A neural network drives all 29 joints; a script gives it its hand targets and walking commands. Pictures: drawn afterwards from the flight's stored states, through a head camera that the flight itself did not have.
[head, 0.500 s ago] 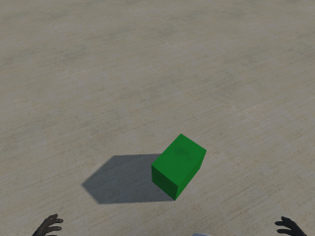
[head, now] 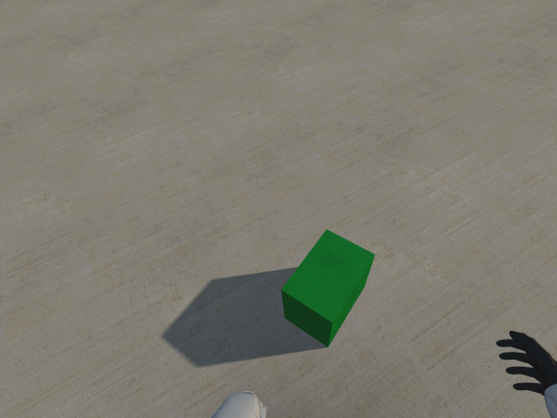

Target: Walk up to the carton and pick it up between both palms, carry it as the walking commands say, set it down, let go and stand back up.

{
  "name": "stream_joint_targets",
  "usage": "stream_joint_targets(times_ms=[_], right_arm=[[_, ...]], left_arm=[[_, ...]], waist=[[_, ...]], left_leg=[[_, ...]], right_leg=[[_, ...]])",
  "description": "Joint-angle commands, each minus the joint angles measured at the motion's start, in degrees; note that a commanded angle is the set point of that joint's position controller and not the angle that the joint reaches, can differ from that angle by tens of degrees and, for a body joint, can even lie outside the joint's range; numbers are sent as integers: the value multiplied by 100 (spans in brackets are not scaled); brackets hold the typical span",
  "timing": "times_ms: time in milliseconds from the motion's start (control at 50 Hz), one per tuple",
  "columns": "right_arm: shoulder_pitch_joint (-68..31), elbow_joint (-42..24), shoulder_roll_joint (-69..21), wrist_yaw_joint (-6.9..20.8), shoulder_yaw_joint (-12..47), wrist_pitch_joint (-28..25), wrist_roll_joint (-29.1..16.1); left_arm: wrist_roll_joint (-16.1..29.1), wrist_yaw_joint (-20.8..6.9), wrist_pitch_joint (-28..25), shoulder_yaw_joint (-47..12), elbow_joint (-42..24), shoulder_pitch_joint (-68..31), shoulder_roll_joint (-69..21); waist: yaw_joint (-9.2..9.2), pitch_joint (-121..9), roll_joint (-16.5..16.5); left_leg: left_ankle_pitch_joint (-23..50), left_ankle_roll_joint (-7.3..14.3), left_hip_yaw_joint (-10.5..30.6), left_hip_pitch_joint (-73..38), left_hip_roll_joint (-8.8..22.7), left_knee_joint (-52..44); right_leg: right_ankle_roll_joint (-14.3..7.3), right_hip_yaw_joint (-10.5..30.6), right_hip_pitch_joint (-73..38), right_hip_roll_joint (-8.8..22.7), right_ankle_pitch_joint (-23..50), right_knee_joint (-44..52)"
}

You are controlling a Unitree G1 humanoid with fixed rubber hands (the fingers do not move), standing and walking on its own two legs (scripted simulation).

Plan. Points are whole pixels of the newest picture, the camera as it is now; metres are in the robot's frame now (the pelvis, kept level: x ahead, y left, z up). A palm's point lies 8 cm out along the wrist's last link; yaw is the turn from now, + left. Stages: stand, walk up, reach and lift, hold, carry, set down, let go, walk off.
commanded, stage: walk up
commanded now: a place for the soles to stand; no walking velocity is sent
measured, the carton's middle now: (327, 288) +0.60 -0.08 -0.64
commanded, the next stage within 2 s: none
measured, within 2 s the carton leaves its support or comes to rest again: neither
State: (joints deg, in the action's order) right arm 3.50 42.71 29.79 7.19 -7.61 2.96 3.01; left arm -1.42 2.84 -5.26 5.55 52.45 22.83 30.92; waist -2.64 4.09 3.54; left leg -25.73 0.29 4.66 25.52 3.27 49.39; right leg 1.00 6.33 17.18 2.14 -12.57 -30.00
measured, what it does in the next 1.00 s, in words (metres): steps to the left, turning right: left foot, then right foot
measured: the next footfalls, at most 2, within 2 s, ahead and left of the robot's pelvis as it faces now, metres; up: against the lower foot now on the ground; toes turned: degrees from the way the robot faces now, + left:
left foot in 0.08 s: +0.10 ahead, +0.19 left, +0.00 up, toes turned -3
right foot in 0.36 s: +0.13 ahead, -0.01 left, +0.00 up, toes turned -15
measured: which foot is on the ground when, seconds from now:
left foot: up 0.00-0.06, down 0.08-0.36, up 0.38-0.62, down 0.64-1.00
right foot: down 0.00-0.08, up 0.10-0.34, down 0.36-0.64, up 0.66-0.98, down 1.00-1.00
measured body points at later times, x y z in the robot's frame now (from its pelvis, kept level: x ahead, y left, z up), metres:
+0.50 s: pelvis +0.09 +0.13 -0.01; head +0.09 +0.10 +0.44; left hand +0.27 +0.46 -0.06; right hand +0.11 -0.23 -0.10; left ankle +0.15 +0.25 -0.68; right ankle +0.09 +0.00 -0.73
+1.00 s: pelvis +0.16 +0.20 -0.03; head +0.20 +0.20 +0.42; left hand +0.42 +0.47 -0.13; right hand +0.05 -0.17 -0.09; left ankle +0.28 +0.30 -0.73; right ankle +0.12 +0.09 -0.73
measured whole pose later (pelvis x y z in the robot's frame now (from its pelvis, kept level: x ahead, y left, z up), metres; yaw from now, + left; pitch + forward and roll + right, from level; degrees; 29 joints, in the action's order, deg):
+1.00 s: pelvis +0.16 +0.20 -0.03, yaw -31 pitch -1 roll -2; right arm 15.7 44.3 31.7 -1.6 -5.1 -2.6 1.0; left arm -2.2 -2.6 0.4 6.0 45.1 17.0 28.2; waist 0.6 4.9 0.3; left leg -20.2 -0.8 -7.9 27.2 10.9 48.6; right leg -2.0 -2.0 23.6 -0.8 -26.7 -46.4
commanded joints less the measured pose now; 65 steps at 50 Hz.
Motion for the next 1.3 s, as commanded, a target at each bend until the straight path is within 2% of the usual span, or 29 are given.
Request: stream_joint_targets(times_ms=[0, 40, 60, 80, 100, 140, 220, 320, 340, 360, 380, 420, 500, 600, 620, 640, 660, 680, 760, 900, 960, 980, 1000, 1020, 1040, 1120, 1160, 1200, 1280], right_arm=[[98, -522, 692, 31, -303, 18, 7], [999, -352, 764, -36, -407, -21, 25], [1750, -148, 990, -111, -498, -67, 95], [1906, -291, 1634, -196, -565, -138, 163], [1031, -608, 1566, -217, -478, -213, 73], [358, -790, 1281, -253, -327, -250, 55], [864, -739, 1078, -231, -246, -298, 118], [828, -921, 711, -198, -81, -263, 8], [880, -1004, 429, -217, 23, -290, -14], [805, -1210, 380, -194, 44, -290, -18], [741, -1150, 891, -255, -60, -245, 4], [971, -1031, 1022, -254, -144, -283, -71], [1445, -760, 790, -224, -133, -297, -110], [1608, -466, 624, -452, -126, -387, -229], [1750, -428, 726, -525, -148, -446, -195], [1793, -506, 1217, -600, -222, -531, -114], [1551, -611, 1551, -595, -254, -559, -218], [1235, -632, 1523, -630, -223, -574, -225], [1055, -430, 1359, -731, -157, -598, -166], [1289, -129, 1424, -902, -110, -655, -202], [1051, -99, 1348, -914, -8, -603, -221], [1174, -60, 1130, -922, 77, -583, -212], [1100, -115, 741, -927, 197, -572, -264], [669, -111, 672, -994, 256, -548, -341], [732, 43, 909, -1011, 210, -550, -356], [1709, 560, 799, -966, 245, -773, -283], [1472, 476, 1388, -958, 158, -855, -180], [1006, 370, 1410, -938, 207, -837, -220], [811, 589, 764, -927, 434, -745, -311]], left_arm=[[-86, 75, -27, 334, -579, -356, 1603], [-114, 97, 52, 287, -752, -715, 1475], [-141, 134, 90, 194, -825, -703, 1085], [-28, 221, 108, 46, -1015, -729, 526], [30, 291, 130, 77, -898, -614, 854], [139, 125, 83, 183, -550, 22, 1210], [157, -112, 43, 250, -573, 57, 992], [62, -78, -144, 252, -504, 660, 694], [20, -1, -203, 345, -540, 1117, 975], [-35, 55, -266, 485, -771, 1121, 1628], [80, 92, -233, 481, -949, 782, 1637], [142, 122, -254, 395, -1157, 323, 1488], [69, -3, -263, 256, -1315, -86, 1211], [14, -125, 72, 19, -1465, -451, 918], [21, -101, 139, -67, -1464, -257, 654], [58, -71, 175, -144, -1563, -125, 314], [67, -9, 246, -72, -1479, -106, 571], [79, -18, 281, 29, -1314, -133, 845], [6, -287, 373, 181, -928, 177, 865], [-81, -523, 558, 250, -1036, -333, 598], [-85, -546, 538, 314, -815, 96, 530], [-97, -533, 512, 383, -699, 332, 629], [-139, -510, 484, 487, -751, 365, 1075], [-108, -487, 442, 435, -913, -105, 1299], [-73, -472, 417, 362, -978, -384, 1170], [119, -430, 495, 98, -995, -1185, 722], [134, -440, 515, 27, -918, -957, 443], [108, -422, 526, 77, -744, -847, 493], [56, -434, 378, 117, -574, -1066, 804]], waist=[[323, -277, -1569], [838, -433, -1284], [1219, -564, -141], [1322, -327, 1864], [826, -36, 883], [289, 196, 510], [496, 182, 914], [16, -239, -262], [-306, -342, -971], [-331, -392, -1797], [-158, -261, -564], [114, -56, -155], [393, 122, -1045], [525, -236, -1128], [582, -275, -475], [591, -293, 774], [549, -426, 770], [395, -251, 163], [251, -168, 850], [374, -397, 838], [24, -498, 714], [-106, -565, 197], [-250, -373, -1253], [-227, -164, -1597], [-93, -150, -1013], [522, -419, -874], [370, -384, 512], [167, -232, 289], [241, -247, -771]], left_leg=[[-223, 38, -296, -484, -73, -341], [144, 174, -548, -1854, -289, -1227], [-412, 268, -136, -2963, -221, -1951], [-2746, 694, 2646, -2605, 1584, -3669], [-3107, 895, 3095, -1276, 1886, -4049], [-2686, 1102, 2096, -633, 1454, -3650], [-1697, 1334, 903, -356, 1176, -3426], [-1220, 1042, -40, 596, 928, -1859], [-920, 652, -460, 1441, 526, -502], [-791, 194, -567, 2806, -141, 1044], [-485, 102, 241, 2802, 242, 1627], [181, 85, 432, 2386, 513, 1683], [723, 10, -174, 880, 288, 850], [990, 87, -999, -1456, -416, -742], [558, 185, -450, -1476, -193, -1366], [-30, 623, 1810, -1405, 1325, -2447], [-482, 1236, 3139, -802, 2254, -3137], [-799, 1405, 2957, -592, 2138, -3033], [-835, 1073, 1303, -233, 1555, -2569], [789, 1270, 712, -615, 1958, -2219], [486, 912, 43, 173, 1713, -1768], [69, 654, -365, 627, 1427, -1171], [-659, 195, -968, 1448, 665, -16], [-909, 36, -985, 1554, 215, 540], [-770, 42, -578, 1237, 356, 670], [575, 186, -881, -1118, -104, -1315], [267, 879, 1639, -1074, 1496, -2486], [875, 1293, 1711, -562, 1825, -2393], [754, 81, -628, -15, 147, -1037]], right_leg=[[-1175, 1494, 592, 949, -1928, 1073], [-869, 928, 1547, 508, -1959, 389], [-602, 354, 2607, -15, -2434, -1024], [-292, -377, 3685, -936, -2564, -3029], [-287, -116, 3174, -369, -1883, -3625], [-233, -442, 2367, 103, -1288, -3414], [-101, -927, 1165, 42, -1401, -2223], [-399, -963, -1448, -197, -693, 126], [-653, 238, -2274, 296, -1581, 588], [-1572, 3505, -2560, 1931, -3458, 1454], [-1912, 3896, -2068, 2297, -3501, 1452], [-1777, 2950, -1312, 1886, -2157, 1118], [-1386, 1171, 322, 996, 29, 634], [-904, 194, 1741, 249, 33, -902], [-681, 8, 1748, 40, -409, -1775], [-294, -224, 2321, -604, -1126, -3224], [-175, 66, 2177, -547, -2090, -3803], [-157, 208, 2129, -305, -1877, -4000], [-195, -160, 1744, -117, -1478, -3462], [-244, -632, 1398, -90, -1850, -2504], [-371, -934, 14, -319, -1303, -1127], [-446, -760, -674, -375, -1321, -640], [-939, 1326, -653, 648, -2332, 452], [-1521, 2693, -118, 1356, -2734, 1024], [-1671, 2402, -51, 1323, -1986, 735], [-1056, 601, 1099, 562, -349, -394], [-365, -311, 1399, -167, -987, -1909], [-355, -375, 873, -43, -1726, -1651], [-993, 1097, -7, 810, -402, 256]])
